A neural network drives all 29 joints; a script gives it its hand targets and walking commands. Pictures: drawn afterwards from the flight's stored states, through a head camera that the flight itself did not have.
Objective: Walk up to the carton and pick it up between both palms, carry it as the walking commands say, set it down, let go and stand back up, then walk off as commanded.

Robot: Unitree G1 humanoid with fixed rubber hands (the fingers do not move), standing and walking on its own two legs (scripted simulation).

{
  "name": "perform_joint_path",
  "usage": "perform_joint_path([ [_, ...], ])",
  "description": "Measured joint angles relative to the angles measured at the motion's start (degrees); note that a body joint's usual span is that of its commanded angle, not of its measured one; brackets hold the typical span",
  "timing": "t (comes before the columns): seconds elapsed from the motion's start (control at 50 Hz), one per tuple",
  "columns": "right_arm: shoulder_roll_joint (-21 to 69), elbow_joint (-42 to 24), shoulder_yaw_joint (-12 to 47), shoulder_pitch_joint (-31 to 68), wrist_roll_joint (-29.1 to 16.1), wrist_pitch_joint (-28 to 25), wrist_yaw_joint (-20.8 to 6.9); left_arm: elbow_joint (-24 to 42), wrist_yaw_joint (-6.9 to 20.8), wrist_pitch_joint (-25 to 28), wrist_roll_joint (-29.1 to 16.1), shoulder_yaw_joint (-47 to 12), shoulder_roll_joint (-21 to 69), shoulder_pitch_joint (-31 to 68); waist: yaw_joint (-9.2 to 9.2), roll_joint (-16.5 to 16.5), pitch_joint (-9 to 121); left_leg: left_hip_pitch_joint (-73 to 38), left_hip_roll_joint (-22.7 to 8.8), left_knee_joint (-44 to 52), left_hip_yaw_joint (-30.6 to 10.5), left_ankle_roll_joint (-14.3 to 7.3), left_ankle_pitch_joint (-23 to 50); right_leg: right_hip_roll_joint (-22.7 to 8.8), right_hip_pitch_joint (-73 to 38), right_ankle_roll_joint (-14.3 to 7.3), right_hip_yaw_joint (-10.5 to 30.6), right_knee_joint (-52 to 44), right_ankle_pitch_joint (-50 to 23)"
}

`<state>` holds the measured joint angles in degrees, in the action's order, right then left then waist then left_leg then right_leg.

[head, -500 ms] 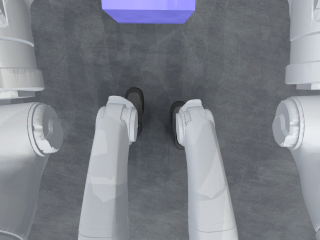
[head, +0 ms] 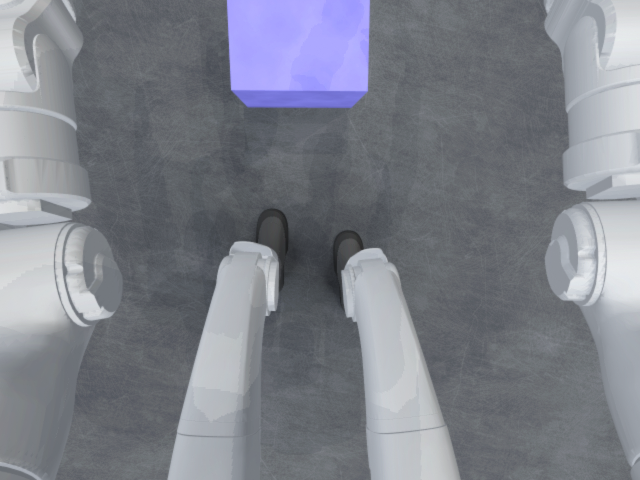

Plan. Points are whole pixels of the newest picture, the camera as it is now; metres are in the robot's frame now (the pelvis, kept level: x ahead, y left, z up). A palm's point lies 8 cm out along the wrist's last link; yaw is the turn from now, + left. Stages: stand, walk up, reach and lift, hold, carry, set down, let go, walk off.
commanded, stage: let go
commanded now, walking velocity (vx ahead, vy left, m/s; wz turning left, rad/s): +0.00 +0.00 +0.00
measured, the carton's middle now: (299, 54) +0.59 +0.03 -0.53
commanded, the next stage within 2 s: stand in 1.40 s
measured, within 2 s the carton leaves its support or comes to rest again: neither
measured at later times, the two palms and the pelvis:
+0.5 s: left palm out of the picture +0.38 +0.26 +0.01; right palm out of the picture +0.40 -0.21 +0.01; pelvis +0.05 +0.01 +0.08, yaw -1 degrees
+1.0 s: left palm out of the picture +0.27 +0.26 +0.07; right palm out of the picture +0.28 -0.23 +0.06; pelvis +0.10 +0.01 +0.13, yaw -1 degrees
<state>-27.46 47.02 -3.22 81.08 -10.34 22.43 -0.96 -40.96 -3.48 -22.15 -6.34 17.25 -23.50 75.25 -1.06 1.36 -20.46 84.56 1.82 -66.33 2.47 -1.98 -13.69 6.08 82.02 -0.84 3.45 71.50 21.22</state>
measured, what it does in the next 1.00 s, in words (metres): rises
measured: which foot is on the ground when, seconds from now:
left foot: down 0.00-1.00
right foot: down 0.00-1.00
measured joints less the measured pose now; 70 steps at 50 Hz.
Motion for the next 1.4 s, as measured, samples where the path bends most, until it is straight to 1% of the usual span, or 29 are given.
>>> perform_joint_path([
  [0.06,0.35,-0.09,-0.74,-1.65,2.77,-1.05,0.67,-0.05,1.04,1.42,1.45,-0.23,0.01,-3.81,0.00,0.00,0.70,-1.36,0.00,0.99,-0.05,-0.07,-0.18,-0.03,-1.50,0.18,0.08,-1.29,0.05],
  [0.1,0.97,-0.94,-1.29,-5.32,4.07,-1.17,1.75,0.64,2.05,1.63,1.79,-1.11,0.03,-7.91,0.00,0.00,0.71,-3.28,0.00,1.99,-0.18,-0.25,-0.38,-0.04,-3.57,0.24,0.07,-2.61,0.10],
  [0.14,1.94,-5.06,-1.30,-11.69,4.26,-1.25,2.60,5.21,3.23,1.84,1.79,-3.20,0.04,-14.14,0.00,0.00,-0.36,-6.55,0.00,3.48,-0.32,-0.46,-0.51,-0.06,-7.02,0.27,0.11,-4.51,0.05],
  [0.18,3.14,-11.83,-1.29,-19.14,4.26,-1.48,3.39,12.40,4.02,2.26,1.79,-5.32,0.04,-20.93,0.00,-0.01,-3.23,-11.42,0.00,5.28,-0.44,-0.54,-0.62,-0.10,-12.07,0.27,0.18,-6.72,-0.04],
  [0.22,4.59,-16.88,-1.28,-26.22,4.25,-1.57,3.63,17.48,4.42,2.44,1.81,-6.96,0.03,-27.02,0.00,-0.05,-5.27,-15.99,0.01,7.04,-0.44,-0.61,-0.75,-0.14,-16.74,0.27,0.37,-8.79,-0.13],
  [0.3,7.10,-21.70,-1.29,-37.90,4.24,-1.88,2.94,20.61,4.90,2.33,1.82,-7.97,0.23,-36.59,0.00,-0.52,-4.92,-22.30,0.05,10.08,-0.51,-0.62,-0.79,-0.25,-23.22,0.27,0.65,-12.31,-0.43],
  [0.36,8.15,-25.20,-1.31,-45.35,4.49,-4.38,2.34,22.79,4.95,3.69,1.82,-8.22,1.05,-43.25,0.00,-1.40,-1.88,-25.47,0.06,11.81,-0.68,-0.62,-0.71,-0.31,-26.63,0.27,0.65,-14.55,-0.72],
  [0.42,9.67,-23.96,-1.30,-51.68,4.60,-6.34,1.24,22.57,5.59,5.22,1.82,-8.59,2.98,-50.05,-0.01,-1.94,6.48,-26.21,0.09,13.68,-0.72,-0.62,-0.70,-0.39,-27.46,0.27,0.81,-16.68,-0.96],
  [0.5,10.88,-18.64,-1.30,-56.73,5.21,-8.81,-0.41,17.55,6.91,8.13,2.06,-10.23,5.82,-56.28,0.00,-2.40,13.37,-30.14,0.09,16.72,-0.72,-0.62,-0.57,-0.62,-31.45,0.27,0.96,-20.04,-1.39],
  [0.56,11.45,-16.88,-1.30,-60.32,5.98,-10.49,-1.19,15.58,7.08,9.65,2.84,-11.10,7.76,-60.87,-0.01,-2.40,14.71,-34.33,0.09,18.76,-0.72,-0.62,-0.56,-0.89,-35.67,0.27,0.92,-22.32,-1.63],
  [0.68,13.69,-16.33,-1.31,-69.49,7.65,-14.89,-1.85,15.88,7.05,14.39,3.78,-12.39,9.03,-71.60,-0.01,-2.12,14.78,-43.85,0.09,23.76,-0.73,-0.62,-0.10,-1.18,-45.32,0.27,1.20,-27.83,-2.52],
  [0.76,14.12,-16.54,-1.31,-76.60,7.82,-16.76,-1.90,16.07,7.05,16.33,3.82,-13.15,9.03,-77.56,0.00,-2.15,14.90,-50.61,0.22,27.07,-0.73,-0.62,-0.02,-1.42,-52.17,0.27,1.50,-31.50,-2.88],
  [0.88,14.14,-17.64,-1.30,-84.39,7.90,-17.71,-2.52,16.17,7.05,17.07,3.82,-14.61,9.06,-82.65,0.00,-2.19,14.95,-58.74,0.58,31.15,-0.73,-0.62,0.33,-1.91,-60.37,0.27,1.80,-35.76,-3.37],
  [0.98,14.14,-19.08,-1.30,-88.12,7.98,-17.72,-3.53,16.32,7.04,17.08,4.01,-15.08,9.06,-84.46,0.00,-2.19,14.92,-63.73,0.64,33.50,-0.73,-0.62,0.53,-2.09,-65.54,0.27,1.98,-38.59,-3.90],
  [1.14,14.15,-20.07,-1.31,-89.57,8.28,-17.24,-4.32,16.55,7.36,15.55,4.42,-15.21,9.06,-84.82,-0.01,-2.09,14.87,-67.81,0.65,35.20,-0.73,-0.63,0.69,-2.23,-70.02,0.27,2.08,-41.22,-4.55],
  [1.3,14.15,-20.19,-1.31,-89.68,8.68,-16.44,-4.63,16.53,7.44,13.23,4.95,-15.21,9.06,-84.97,0.00,-1.90,14.84,-68.41,0.83,35.33,-0.73,-0.63,0.69,-2.43,-70.74,0.27,2.05,-41.54,-4.66],
  [1.4,14.15,-20.19,-1.32,-89.68,8.68,-16.44,-4.14,16.68,6.18,11.30,5.04,-15.20,9.06,-84.98,0.00,-1.90,14.84,-68.42,0.87,35.33,-0.73,-0.63,0.76,-2.47,-70.76,0.27,2.03,-41.54,-4.70],
])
